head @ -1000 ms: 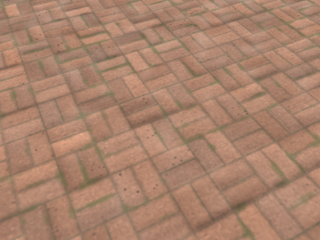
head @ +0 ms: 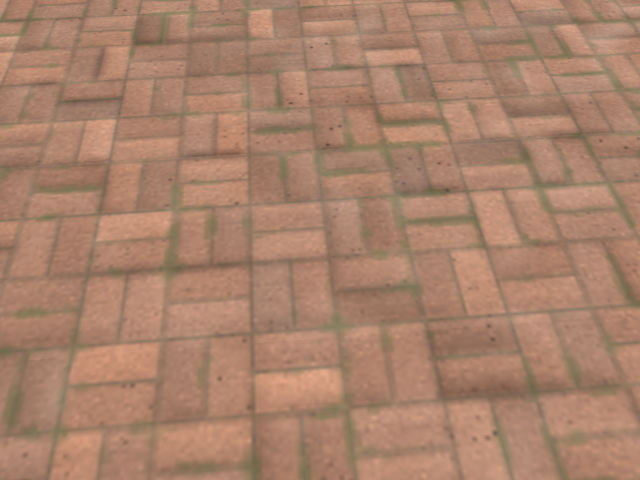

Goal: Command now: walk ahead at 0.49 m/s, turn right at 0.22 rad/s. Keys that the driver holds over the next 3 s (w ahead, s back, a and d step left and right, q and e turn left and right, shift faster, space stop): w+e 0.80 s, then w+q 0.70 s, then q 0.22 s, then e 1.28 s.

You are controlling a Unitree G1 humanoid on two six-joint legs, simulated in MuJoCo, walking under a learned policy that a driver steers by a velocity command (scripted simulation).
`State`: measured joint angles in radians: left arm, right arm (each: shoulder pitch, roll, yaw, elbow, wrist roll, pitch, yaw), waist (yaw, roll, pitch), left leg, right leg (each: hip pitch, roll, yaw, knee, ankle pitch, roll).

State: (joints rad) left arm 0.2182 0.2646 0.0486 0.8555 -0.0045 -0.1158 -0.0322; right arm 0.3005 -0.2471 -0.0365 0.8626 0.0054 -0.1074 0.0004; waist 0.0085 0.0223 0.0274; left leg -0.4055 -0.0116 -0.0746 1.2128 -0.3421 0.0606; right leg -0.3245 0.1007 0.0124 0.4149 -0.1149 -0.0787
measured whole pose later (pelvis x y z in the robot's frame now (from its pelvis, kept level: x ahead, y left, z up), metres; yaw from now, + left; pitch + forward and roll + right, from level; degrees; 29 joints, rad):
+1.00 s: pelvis +0.49 -0.12 +0.00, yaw -29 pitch +1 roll +0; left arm 0.20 0.25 0.05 0.68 0.00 -0.07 -0.04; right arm 0.27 -0.30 -0.05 0.83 0.03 -0.08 0.01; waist -0.02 0.03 0.04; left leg -0.48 0.11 -0.03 1.21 -0.34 0.02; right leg -0.33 0.06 -0.08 0.49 -0.19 -0.09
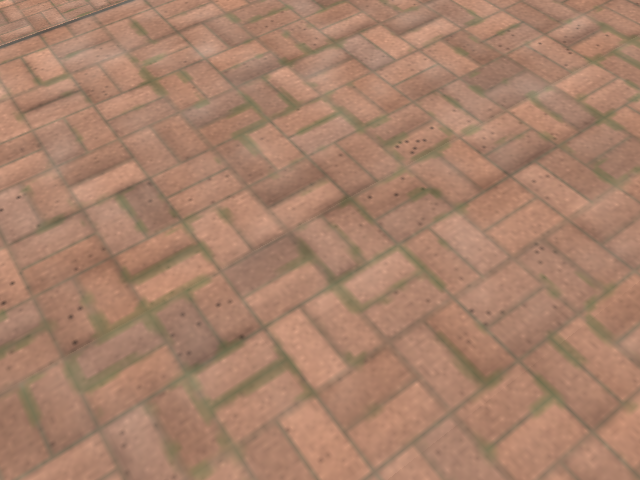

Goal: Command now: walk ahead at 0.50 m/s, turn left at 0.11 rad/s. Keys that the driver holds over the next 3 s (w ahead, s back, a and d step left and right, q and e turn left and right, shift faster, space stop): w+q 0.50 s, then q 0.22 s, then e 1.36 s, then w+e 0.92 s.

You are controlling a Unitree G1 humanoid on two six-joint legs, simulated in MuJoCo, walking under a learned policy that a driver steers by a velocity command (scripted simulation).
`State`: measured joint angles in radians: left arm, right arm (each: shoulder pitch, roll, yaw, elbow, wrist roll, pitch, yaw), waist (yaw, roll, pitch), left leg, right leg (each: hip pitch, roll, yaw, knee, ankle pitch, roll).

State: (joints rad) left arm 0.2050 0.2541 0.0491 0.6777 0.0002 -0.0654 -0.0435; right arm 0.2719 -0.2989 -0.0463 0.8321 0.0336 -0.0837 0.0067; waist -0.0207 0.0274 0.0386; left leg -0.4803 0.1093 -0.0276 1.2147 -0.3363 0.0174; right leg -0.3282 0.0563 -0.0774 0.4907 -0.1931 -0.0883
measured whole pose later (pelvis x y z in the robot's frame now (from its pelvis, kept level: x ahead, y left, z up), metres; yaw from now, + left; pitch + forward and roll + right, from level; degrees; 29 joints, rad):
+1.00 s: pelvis +0.47 +0.09 -0.01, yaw +24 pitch +2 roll +0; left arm 0.15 0.24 0.03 0.72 0.01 -0.06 -0.02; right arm 0.18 -0.27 -0.04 0.71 -0.01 0.01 -0.02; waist 0.01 0.02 0.03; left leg -0.36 -0.08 -0.09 0.99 -0.57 -0.04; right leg -0.44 0.06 0.04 0.51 -0.10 -0.04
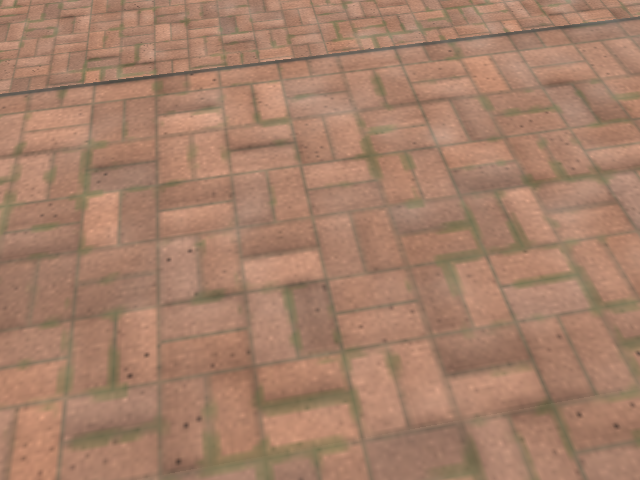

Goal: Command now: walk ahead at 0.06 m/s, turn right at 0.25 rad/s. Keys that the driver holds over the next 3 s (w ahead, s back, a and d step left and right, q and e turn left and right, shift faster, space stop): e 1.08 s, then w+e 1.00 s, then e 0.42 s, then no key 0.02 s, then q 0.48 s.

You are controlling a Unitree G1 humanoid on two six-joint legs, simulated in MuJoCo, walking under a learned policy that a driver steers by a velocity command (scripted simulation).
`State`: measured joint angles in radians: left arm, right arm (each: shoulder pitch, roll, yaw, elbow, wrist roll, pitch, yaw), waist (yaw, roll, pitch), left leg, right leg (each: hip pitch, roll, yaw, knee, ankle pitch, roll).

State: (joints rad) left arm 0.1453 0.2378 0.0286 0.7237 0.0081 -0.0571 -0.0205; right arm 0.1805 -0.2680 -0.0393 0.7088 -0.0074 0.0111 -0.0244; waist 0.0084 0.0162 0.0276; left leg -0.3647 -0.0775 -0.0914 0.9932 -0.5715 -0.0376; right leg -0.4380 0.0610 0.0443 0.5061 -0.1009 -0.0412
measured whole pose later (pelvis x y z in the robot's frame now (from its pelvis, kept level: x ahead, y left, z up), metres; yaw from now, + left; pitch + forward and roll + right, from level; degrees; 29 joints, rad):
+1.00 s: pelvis +0.00 -0.01 +0.01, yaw -35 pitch +3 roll +2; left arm 0.17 0.31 0.07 0.62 -0.01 0.04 0.02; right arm 0.13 -0.30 -0.08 0.70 0.00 0.01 -0.03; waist 0.01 0.02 0.04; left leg -0.49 -0.01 -0.08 0.86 -0.35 -0.09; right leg -0.31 0.07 0.14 0.47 -0.20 -0.05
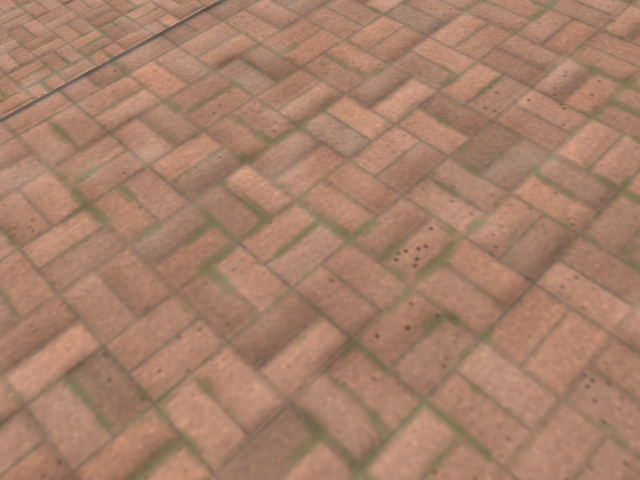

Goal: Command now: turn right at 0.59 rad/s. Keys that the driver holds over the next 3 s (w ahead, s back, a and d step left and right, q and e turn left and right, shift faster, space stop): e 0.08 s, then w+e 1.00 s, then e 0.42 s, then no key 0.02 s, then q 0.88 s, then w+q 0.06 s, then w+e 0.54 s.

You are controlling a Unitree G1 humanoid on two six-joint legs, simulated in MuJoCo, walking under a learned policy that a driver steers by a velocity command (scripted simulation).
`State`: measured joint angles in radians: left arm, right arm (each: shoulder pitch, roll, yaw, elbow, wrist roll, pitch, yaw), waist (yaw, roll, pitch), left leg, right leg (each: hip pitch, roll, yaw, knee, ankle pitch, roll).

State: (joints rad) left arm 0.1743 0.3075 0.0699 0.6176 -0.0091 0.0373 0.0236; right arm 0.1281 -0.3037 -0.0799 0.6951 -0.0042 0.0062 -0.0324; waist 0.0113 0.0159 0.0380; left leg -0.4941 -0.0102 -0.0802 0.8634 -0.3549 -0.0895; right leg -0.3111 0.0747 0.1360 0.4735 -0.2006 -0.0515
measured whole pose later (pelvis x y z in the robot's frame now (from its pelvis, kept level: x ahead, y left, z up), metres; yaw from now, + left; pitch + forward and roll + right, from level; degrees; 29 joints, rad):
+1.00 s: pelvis +0.27 -0.17 +0.00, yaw -35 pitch +2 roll +1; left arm 0.38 0.28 0.05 0.72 -0.03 -0.05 0.01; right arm 0.03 -0.30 -0.04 0.65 -0.01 -0.10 0.02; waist 0.08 0.05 0.04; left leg -0.67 0.05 -0.08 0.62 0.06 -0.05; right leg -0.08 0.10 0.15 0.33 -0.28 -0.08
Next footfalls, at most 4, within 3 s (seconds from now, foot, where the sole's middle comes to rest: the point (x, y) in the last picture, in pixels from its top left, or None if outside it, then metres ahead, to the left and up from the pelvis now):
0.16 left None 0.06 0.13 -0.78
0.64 right None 0.19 -0.22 -0.78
1.14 left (469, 417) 0.57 -0.24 -0.78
1.60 right None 0.41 -0.45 -0.78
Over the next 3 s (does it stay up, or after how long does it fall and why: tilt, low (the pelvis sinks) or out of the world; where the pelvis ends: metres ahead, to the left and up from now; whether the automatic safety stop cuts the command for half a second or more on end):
stays up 0.63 -0.39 -0.01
